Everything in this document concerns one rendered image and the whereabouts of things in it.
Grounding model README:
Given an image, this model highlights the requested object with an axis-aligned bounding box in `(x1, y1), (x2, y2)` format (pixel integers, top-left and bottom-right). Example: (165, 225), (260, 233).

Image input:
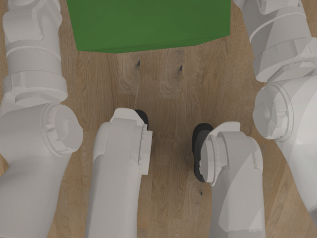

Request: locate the carton
(66, 0), (231, 54)

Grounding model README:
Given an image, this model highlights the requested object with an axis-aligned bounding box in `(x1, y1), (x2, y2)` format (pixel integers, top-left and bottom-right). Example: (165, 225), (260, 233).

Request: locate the left robot upper arm
(0, 102), (83, 238)

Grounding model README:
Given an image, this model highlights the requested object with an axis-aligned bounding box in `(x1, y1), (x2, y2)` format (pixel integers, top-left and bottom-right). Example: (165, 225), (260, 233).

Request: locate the right robot upper arm
(253, 75), (317, 228)

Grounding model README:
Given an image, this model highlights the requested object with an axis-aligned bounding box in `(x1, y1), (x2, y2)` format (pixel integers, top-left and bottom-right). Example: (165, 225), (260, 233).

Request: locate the right robot foot
(192, 123), (213, 182)

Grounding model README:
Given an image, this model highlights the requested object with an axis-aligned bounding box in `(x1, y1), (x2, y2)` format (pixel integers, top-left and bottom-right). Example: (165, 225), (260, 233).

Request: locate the robot right thigh
(202, 131), (265, 238)

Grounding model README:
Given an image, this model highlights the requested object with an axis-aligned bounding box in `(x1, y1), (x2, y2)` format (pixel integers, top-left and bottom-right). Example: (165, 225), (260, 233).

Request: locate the robot left forearm
(0, 0), (68, 118)

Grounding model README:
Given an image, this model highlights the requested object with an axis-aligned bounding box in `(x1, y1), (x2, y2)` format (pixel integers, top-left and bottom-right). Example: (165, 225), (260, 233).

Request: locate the robot right forearm
(233, 0), (317, 84)

